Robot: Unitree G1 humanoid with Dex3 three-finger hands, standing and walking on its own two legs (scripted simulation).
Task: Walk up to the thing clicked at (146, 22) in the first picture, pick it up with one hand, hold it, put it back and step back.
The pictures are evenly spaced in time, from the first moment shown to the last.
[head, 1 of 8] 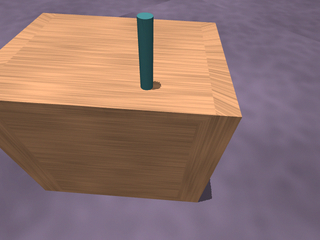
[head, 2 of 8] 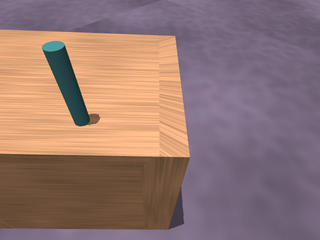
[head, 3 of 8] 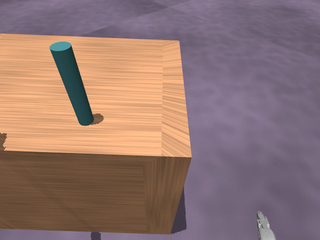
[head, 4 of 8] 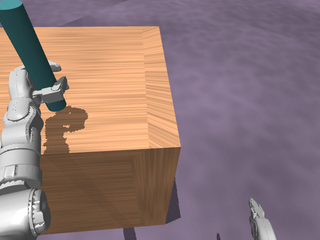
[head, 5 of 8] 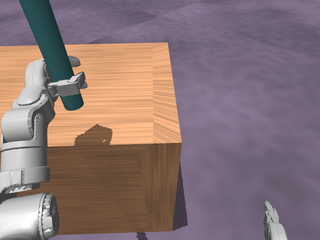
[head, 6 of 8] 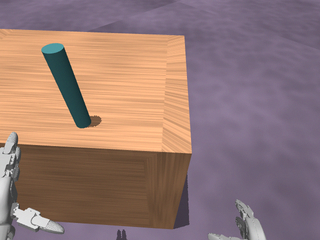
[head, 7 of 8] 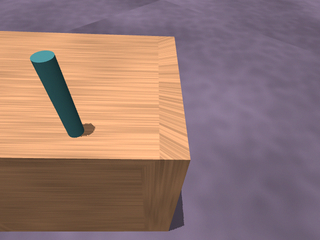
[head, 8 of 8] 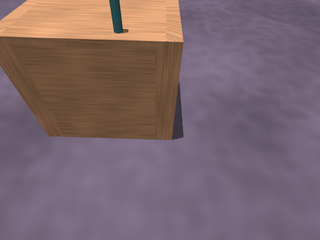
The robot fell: no
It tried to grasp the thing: yes
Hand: left
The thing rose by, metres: 0.25
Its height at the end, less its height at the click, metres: +0.00
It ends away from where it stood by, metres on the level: 0.03
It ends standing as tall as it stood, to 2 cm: yes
